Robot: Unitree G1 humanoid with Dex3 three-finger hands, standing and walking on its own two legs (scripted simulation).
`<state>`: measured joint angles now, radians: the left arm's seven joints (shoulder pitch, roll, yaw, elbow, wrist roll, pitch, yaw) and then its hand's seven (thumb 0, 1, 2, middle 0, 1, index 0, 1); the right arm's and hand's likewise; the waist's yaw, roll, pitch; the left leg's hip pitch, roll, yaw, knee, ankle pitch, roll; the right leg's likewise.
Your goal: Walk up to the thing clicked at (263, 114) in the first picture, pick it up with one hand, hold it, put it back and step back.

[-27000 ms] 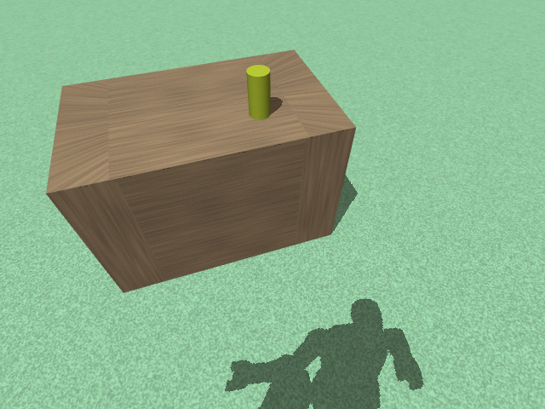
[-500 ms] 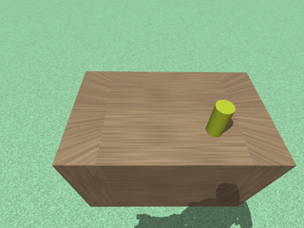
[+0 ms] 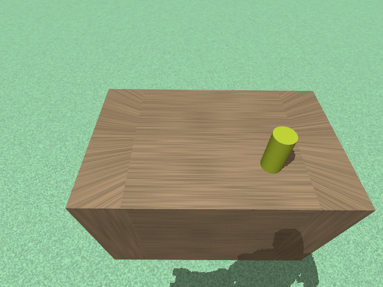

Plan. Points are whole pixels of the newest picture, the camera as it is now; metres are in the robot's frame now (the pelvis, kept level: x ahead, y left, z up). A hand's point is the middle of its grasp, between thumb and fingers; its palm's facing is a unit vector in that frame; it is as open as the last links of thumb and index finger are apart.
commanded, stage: stand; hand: right
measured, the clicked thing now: (277, 151) +0.51 -0.26 -0.11
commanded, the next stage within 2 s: step back in 0.30 s
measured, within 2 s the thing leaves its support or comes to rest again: neither
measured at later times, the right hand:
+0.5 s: hand out of the picture +0.07 -0.27 -0.17, palm faces -0.02 +0.93 -0.36, open 7.4 cm
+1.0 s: hand out of the picture -0.06 -0.25 -0.17, palm faces +0.01 +0.92 -0.40, open 7.4 cm
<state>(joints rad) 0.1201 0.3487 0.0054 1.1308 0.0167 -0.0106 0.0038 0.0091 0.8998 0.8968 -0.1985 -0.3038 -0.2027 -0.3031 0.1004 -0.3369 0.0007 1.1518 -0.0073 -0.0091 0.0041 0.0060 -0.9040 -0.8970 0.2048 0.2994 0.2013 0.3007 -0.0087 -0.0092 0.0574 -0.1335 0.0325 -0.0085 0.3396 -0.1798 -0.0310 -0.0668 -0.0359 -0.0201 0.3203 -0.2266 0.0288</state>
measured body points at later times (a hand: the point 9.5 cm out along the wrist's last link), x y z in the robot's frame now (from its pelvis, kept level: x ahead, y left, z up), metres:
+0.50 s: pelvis -0.03 +0.00 -0.02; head +0.03 +0.00 +0.43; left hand +0.07 +0.32 -0.14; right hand +0.07 -0.31 -0.14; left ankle +0.00 +0.14 -0.75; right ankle -0.03 -0.13 -0.75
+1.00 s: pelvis -0.13 +0.02 -0.03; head -0.05 +0.03 +0.42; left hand -0.01 +0.33 -0.16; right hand -0.06 -0.29 -0.14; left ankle -0.05 +0.14 -0.75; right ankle -0.19 -0.11 -0.71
